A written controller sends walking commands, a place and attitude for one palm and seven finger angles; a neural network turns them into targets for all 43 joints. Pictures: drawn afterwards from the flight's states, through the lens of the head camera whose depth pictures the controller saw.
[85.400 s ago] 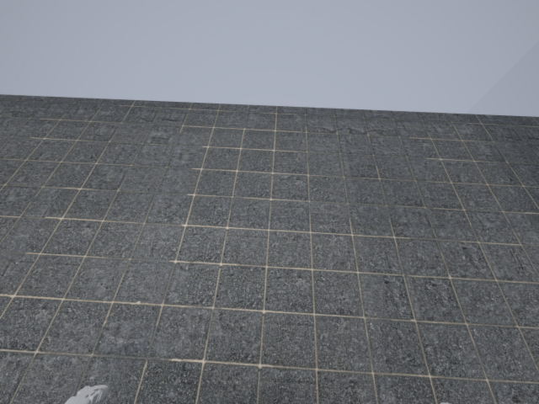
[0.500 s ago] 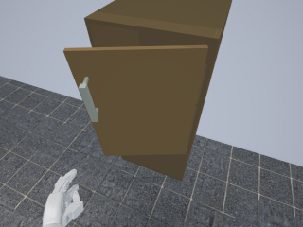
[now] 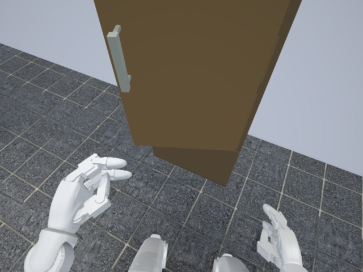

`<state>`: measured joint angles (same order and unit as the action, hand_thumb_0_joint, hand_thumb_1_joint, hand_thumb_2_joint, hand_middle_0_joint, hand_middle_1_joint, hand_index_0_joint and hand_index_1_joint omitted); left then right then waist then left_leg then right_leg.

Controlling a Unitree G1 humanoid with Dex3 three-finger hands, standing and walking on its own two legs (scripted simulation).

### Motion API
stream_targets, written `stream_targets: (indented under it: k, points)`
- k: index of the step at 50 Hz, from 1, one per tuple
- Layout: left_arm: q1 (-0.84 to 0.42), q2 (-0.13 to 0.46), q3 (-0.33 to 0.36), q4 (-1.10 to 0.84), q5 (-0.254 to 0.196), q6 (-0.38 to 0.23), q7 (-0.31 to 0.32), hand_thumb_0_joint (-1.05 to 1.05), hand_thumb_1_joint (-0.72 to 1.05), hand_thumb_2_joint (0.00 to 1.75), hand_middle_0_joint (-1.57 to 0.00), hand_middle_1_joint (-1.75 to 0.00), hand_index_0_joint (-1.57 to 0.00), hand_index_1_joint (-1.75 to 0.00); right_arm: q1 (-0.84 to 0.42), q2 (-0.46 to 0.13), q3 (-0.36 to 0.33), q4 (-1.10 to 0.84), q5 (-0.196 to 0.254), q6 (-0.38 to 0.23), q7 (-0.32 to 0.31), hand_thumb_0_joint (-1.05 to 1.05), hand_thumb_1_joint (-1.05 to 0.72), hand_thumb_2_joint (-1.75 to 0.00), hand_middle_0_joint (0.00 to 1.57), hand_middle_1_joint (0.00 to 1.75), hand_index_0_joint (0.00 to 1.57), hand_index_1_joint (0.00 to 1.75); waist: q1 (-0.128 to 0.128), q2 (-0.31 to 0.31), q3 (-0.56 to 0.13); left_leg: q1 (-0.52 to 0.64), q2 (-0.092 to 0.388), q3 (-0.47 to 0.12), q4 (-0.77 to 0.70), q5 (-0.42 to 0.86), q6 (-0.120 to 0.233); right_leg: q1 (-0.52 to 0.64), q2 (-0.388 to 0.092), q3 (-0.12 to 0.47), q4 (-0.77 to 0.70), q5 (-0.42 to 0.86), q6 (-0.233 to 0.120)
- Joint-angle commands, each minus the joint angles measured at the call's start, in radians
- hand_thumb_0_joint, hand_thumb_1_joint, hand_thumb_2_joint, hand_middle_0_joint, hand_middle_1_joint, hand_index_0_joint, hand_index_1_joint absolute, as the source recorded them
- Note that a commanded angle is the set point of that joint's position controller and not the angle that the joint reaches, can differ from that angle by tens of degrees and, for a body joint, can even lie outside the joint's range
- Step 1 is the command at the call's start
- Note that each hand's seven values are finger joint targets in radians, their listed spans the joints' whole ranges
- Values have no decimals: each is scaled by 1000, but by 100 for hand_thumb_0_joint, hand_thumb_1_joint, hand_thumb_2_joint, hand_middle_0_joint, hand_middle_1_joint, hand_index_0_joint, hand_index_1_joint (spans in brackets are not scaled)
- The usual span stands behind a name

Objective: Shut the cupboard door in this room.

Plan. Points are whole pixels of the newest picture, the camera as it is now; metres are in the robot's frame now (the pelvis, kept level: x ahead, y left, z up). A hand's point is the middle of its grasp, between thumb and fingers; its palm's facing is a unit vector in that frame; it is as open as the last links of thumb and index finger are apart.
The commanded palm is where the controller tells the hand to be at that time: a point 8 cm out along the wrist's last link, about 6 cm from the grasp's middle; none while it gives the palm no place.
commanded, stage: raise the hand and make a fist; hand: left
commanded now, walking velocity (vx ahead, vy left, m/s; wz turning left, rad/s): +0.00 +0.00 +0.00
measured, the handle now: (121, 60) +0.57 +0.22 +0.14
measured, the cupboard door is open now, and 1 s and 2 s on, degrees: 23 23 23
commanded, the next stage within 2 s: bring the fist close to the handle in 1.26 s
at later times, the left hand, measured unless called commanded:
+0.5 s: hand (85, 189) +0.24 +0.20 +0.11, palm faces +0.04 -1.00 -0.05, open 3.2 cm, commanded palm +0.22 +0.25 +0.12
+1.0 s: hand (91, 161) +0.27 +0.19 +0.14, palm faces +0.04 -1.00 -0.04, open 3.1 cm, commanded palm +0.24 +0.24 +0.14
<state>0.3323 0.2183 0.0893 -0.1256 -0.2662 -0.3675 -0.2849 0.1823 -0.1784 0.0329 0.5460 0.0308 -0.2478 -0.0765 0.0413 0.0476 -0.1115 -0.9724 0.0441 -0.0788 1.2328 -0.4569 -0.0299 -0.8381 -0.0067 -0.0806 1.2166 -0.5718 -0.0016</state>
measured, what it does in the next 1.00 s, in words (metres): rises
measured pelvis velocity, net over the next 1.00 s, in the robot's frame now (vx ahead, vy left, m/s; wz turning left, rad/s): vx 0.04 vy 0.00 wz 0.00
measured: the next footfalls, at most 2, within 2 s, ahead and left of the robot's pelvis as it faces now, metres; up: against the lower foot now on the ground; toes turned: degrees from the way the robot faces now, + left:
none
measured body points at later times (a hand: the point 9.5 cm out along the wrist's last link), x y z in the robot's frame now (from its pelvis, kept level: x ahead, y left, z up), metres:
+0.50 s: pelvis +0.02 +0.02 +0.04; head +0.06 +0.03 +0.49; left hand +0.23 +0.25 +0.11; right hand +0.21 -0.21 -0.02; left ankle +0.08 +0.13 -0.63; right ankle +0.02 -0.12 -0.63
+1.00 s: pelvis +0.04 +0.00 +0.06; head +0.07 -0.01 +0.51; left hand +0.26 +0.24 +0.15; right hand +0.21 -0.23 -0.02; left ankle +0.08 +0.13 -0.63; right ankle +0.02 -0.12 -0.63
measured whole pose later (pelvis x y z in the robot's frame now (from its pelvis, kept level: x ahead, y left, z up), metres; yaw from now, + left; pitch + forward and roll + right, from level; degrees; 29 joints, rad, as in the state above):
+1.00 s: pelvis +0.04 +0.00 +0.06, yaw +0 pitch +7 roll -1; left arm 0.34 0.24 0.18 -0.10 -0.30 -0.22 -0.23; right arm 0.29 -0.25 0.04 0.54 0.03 -0.21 -0.07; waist 0.02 0.06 -0.10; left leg -0.66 0.03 -0.03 0.92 -0.40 -0.02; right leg -0.54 -0.02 -0.05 0.91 -0.50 0.01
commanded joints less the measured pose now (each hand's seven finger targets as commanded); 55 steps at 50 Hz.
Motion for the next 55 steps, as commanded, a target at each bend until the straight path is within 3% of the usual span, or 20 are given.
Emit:
stream_targets:
  k: [1,3,5,6,9,11,13,16,18,20,24,28,31,35,38,40,43,46,50,55]
  points:
    - [157,110,130,-151,-14,201,70,0,90,90,-81,-96,-81,-96,-50,-144,-76,-225,18,-10,-20,0,-90,-90,20,30,20,30,30,-34,-175,260,-46,36,-337,-13,51,144,15,56,-374,-44,-5]
    - [139,114,176,-230,-16,186,150,0,90,90,-84,-100,-84,-100,-51,-129,-74,-222,7,-3,-19,0,-90,-90,20,30,20,30,34,-61,-184,294,-40,40,-347,38,48,159,25,23,-356,28,-7]
    - [89,132,202,-285,-9,103,219,0,90,90,-88,-104,-88,-104,-42,-127,-67,-208,-9,-11,-14,0,-90,-90,20,30,20,30,27,-35,-169,300,-32,28,-349,71,45,147,37,-1,-327,80,-16]
    - [58,118,173,-310,3,45,236,0,90,90,-90,-106,-90,-106,-26,-130,-64,-201,-18,-22,-9,0,-90,-90,20,30,20,30,5,-27,-166,309,-30,25,-338,88,45,117,34,-3,-314,99,-17]
    - [23,82,93,-270,29,-102,225,0,90,90,-95,-112,-95,-112,3,-148,-64,-164,-32,-48,10,0,-90,-90,20,30,20,30,-40,-11,-126,285,-24,13,-313,39,42,31,36,-3,-280,69,-20]
    - [7,66,35,-252,33,-141,178,0,90,90,-99,-116,-99,-116,9,-166,-65,-155,-30,-67,13,0,-90,-90,20,30,20,30,-61,22,-122,278,-27,11,-314,-17,43,17,31,6,-283,39,-21]
    - [42,59,0,-230,22,-123,123,0,90,90,-102,-120,-102,-120,21,-182,-68,-161,-21,-78,8,0,-90,-90,20,30,20,30,-64,37,-141,293,-28,5,-336,-56,45,35,28,13,-301,30,-21]
    - [104,103,39,-213,11,-28,80,0,90,90,-108,-126,-108,-126,32,-190,-74,-178,-2,-72,-2,0,-90,-90,20,30,20,30,-42,1,-165,322,-32,1,-379,-50,50,105,28,14,-343,49,-17]
    - [88,151,101,-267,4,20,94,0,90,90,-112,-130,-112,-130,24,-186,-76,-192,0,-58,-11,0,-90,-90,20,30,20,30,-24,-11,-195,354,-33,5,-400,-18,50,147,30,10,-353,75,-15]
    - [82,183,173,-298,2,47,138,0,90,90,-115,-134,-115,-134,13,-173,-72,-196,-5,-39,-16,0,-90,-90,20,30,20,30,-1,25,-192,376,-33,3,-419,18,47,176,38,-5,-350,111,-19]
    - [25,116,141,-325,-4,19,198,0,90,90,-123,-142,-123,-142,20,-161,-57,-200,-14,-26,-5,0,-90,-90,20,30,20,30,-27,43,-136,419,-28,4,-415,85,39,160,43,-21,-352,180,-20]
    - [20,68,51,-241,17,21,159,0,90,90,-130,-150,-130,-150,40,-174,-48,-194,-18,-24,7,0,-90,-90,20,30,20,30,-60,25,-81,414,-25,6,-414,92,40,151,44,-19,-373,190,-16]
    - [23,89,36,-201,20,70,95,0,90,90,-130,-150,-130,-150,51,-182,-48,-197,-8,-22,5,0,-90,-90,20,30,20,30,-57,15,-94,424,-31,16,-421,110,46,194,40,-6,-403,209,-15]
    - [-29,193,160,-244,-2,106,79,0,90,90,-130,-150,-130,-150,40,-179,-45,-201,-7,-15,-8,0,-90,-90,20,30,20,30,-21,16,-154,463,-40,28,-429,182,48,271,40,8,-422,274,-17]
    - [-64,181,200,-295,-29,79,104,0,90,90,-130,-150,-130,-150,29,-163,-41,-200,-10,-16,-8,0,-90,-90,20,30,20,30,-13,22,-189,507,-41,38,-427,253,42,298,40,3,-416,348,-16]
    - [-84,188,214,-287,-33,60,121,0,90,90,-130,-150,-130,-150,24,-163,-36,-186,-13,-18,-5,0,-90,-90,20,30,20,30,-12,35,-166,500,-44,37,-427,260,41,301,41,3,-418,354,-19]
    - [-73,122,152,-219,-40,54,102,0,90,90,-130,-150,-130,-150,31,-168,-40,-171,-9,-24,2,0,-90,-90,20,30,20,30,-34,7,-134,503,-43,46,-426,270,40,289,37,6,-431,382,-11]
    - [-14,82,95,-114,-41,96,50,0,90,90,-130,-150,-130,-150,40,-178,-47,-166,1,-23,2,0,-90,-90,20,30,20,30,-38,-63,-87,469,-45,51,-432,245,46,296,29,21,-462,375,-2]
    - [-30,157,153,-126,-45,124,25,0,90,90,-130,-150,-130,-150,34,-189,-55,-173,2,-20,-7,0,-90,-90,20,30,20,30,-17,-85,-116,460,-52,60,-433,249,50,340,17,54,-483,375,3]
    - [-98,210,243,-238,-39,26,101,0,90,90,-130,-150,-130,-150,23,-167,-53,-166,-12,-18,-2,0,-90,-90,20,30,20,30,0,-38,-175,496,-54,66,-422,305,45,359,19,51,-447,445,-1]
